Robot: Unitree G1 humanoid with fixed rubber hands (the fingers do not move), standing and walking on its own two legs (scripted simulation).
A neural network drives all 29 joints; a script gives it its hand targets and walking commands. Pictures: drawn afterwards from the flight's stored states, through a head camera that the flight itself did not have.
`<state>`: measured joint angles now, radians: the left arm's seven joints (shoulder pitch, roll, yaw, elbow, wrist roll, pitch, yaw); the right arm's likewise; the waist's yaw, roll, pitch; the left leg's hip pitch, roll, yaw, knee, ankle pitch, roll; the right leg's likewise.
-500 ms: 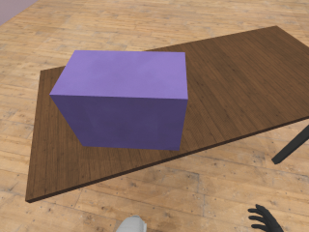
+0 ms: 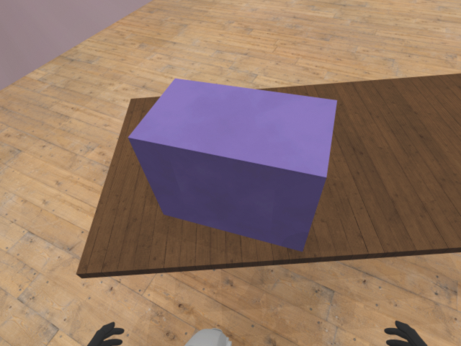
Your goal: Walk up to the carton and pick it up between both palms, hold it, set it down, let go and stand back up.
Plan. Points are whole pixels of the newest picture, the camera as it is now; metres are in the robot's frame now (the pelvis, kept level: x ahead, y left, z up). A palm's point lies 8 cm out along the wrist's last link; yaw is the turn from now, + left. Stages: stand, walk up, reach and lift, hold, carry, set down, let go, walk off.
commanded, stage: walk up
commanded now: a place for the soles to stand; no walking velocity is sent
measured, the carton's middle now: (238, 165) +0.44 +0.02 +0.05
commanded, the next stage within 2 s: none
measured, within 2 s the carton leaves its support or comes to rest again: neither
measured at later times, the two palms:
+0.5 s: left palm out of the picture +0.07 +0.28 -0.08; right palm (376, 296) +0.23 -0.23 -0.07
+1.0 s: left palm out of the picture +0.04 +0.30 -0.09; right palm (377, 307) +0.21 -0.22 -0.07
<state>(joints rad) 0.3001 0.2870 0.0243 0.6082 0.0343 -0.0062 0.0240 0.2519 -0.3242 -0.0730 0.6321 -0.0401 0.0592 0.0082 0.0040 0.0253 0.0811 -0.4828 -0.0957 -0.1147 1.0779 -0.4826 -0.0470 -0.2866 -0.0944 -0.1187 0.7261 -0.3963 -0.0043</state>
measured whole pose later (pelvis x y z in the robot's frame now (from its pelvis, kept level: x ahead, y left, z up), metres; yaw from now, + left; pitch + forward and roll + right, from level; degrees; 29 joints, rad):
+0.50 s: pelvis +0.03 +0.01 +0.01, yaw +9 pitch -2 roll +1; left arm 0.34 0.29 -0.01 0.59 0.01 0.00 0.00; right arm 0.15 -0.29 -0.04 0.66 -0.01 0.03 0.01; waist 0.02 0.00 0.04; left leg -0.28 -0.05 -0.10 0.62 -0.31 -0.02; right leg -0.24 -0.06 -0.07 0.65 -0.39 0.01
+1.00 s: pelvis +0.02 +0.00 +0.01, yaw +11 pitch -1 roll +0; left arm 0.34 0.34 0.01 0.64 0.01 0.03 -0.02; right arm 0.23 -0.27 -0.02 0.63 -0.01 0.01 0.00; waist 0.02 -0.01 0.01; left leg -0.32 -0.05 -0.14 0.63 -0.29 -0.01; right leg -0.24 -0.06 -0.11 0.62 -0.36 0.01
